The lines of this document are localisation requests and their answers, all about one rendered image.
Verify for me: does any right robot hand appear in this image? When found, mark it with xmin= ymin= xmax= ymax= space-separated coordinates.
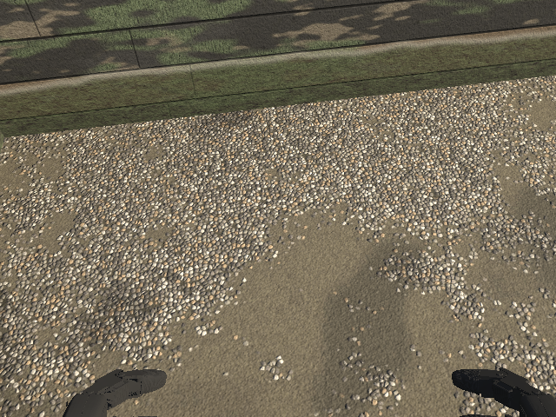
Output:
xmin=452 ymin=367 xmax=556 ymax=417

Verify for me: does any left robot hand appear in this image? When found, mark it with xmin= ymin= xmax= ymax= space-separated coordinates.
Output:
xmin=63 ymin=369 xmax=167 ymax=417

